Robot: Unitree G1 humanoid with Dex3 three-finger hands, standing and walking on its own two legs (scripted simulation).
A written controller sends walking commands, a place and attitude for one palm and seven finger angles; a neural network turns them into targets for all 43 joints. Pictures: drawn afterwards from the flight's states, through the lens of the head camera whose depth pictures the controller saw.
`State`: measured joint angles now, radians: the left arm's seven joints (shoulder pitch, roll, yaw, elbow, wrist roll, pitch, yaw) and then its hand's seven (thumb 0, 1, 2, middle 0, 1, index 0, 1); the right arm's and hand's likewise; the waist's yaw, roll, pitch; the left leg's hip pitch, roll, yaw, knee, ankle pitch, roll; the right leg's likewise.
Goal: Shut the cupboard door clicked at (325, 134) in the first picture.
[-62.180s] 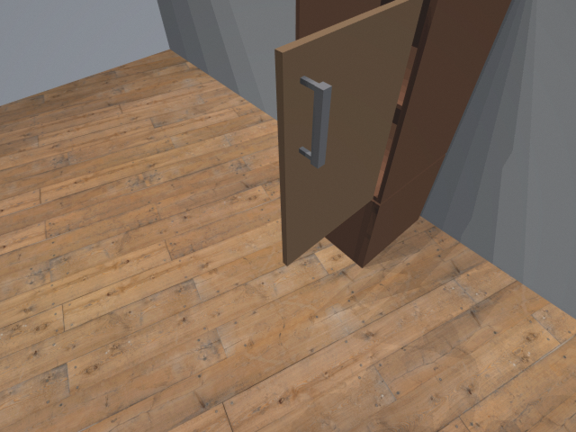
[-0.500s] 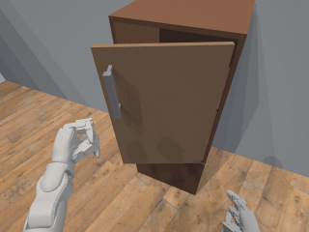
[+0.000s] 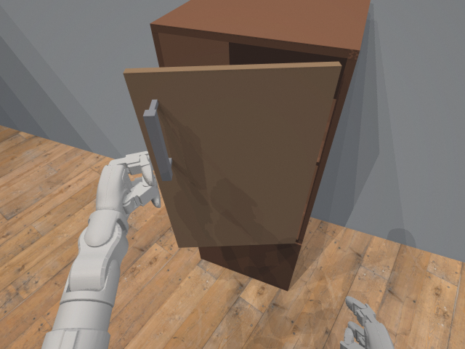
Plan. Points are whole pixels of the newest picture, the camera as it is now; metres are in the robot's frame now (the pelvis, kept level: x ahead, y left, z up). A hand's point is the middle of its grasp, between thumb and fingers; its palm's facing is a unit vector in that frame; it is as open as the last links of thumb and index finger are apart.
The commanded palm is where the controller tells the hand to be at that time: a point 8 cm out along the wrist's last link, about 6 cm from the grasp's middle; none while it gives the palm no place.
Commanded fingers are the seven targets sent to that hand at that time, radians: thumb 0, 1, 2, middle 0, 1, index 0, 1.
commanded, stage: bring the fist close to the handle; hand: left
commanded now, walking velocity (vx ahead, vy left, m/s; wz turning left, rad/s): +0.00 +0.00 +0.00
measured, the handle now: (161, 142) +0.46 +0.18 +0.12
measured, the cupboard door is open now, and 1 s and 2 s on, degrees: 24 21 2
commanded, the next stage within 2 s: push the door shut along its arc in 0.58 s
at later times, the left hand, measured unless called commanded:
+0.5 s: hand (159, 173) +0.37 +0.16 +0.13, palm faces +0.12 -0.99 -0.02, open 3.1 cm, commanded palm +0.34 +0.20 +0.13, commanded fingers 0.00 0.90 0.90 -1.30 -1.50 -1.30 -1.50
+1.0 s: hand (162, 159) +0.40 +0.16 +0.13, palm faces +0.04 -1.00 -0.02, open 3.1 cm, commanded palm +0.39 +0.21 +0.13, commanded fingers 0.00 0.90 0.90 -1.30 -1.50 -1.30 -1.50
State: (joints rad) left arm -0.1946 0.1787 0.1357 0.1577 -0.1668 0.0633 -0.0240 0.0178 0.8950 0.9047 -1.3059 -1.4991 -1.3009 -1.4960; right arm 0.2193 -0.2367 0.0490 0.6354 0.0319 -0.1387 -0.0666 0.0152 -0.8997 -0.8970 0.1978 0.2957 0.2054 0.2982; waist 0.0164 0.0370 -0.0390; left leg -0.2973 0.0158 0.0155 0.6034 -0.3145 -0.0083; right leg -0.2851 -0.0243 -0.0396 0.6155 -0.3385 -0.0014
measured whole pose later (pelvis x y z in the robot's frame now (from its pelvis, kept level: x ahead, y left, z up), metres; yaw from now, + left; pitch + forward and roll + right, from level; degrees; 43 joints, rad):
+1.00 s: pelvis -0.01 +0.00 +0.00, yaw +0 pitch +3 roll +0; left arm -0.58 0.25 0.19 0.68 -0.16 -0.09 -0.10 0.02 0.89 0.93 -1.31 -1.50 -1.30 -1.50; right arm 0.24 -0.24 0.05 0.66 0.04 -0.09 -0.07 0.01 -0.90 -0.90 0.20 0.30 0.21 0.30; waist -0.02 0.03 -0.04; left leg -0.39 0.02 0.01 0.63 -0.30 0.00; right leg -0.37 -0.02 -0.04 0.63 -0.32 0.00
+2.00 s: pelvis -0.02 +0.01 -0.03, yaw +1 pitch +16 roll -2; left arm -1.19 0.51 0.22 1.31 -0.16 -0.22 -0.35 0.03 0.99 1.01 -1.31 -1.50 -1.30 -1.50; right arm 0.38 -0.30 0.03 0.74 0.01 -0.13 -0.06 0.01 -0.90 -0.90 0.20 0.30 0.21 0.30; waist -0.18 0.03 -0.05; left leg -0.75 0.02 -0.02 0.82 -0.34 0.00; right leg -0.70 -0.02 -0.06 0.77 -0.34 0.01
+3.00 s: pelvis +0.02 +0.01 -0.01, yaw -3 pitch +14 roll -1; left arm -0.84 0.24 0.30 0.94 -0.06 -0.24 0.11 0.01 0.89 0.91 -1.30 -1.50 -1.30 -1.50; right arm 0.50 -0.25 -0.03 0.69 -0.02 -0.02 0.04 0.01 -0.90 -0.90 0.20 0.30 0.21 0.30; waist -0.13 0.06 -0.11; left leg -0.58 0.06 0.04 0.71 -0.37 -0.01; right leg -0.56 0.02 -0.01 0.67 -0.35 0.00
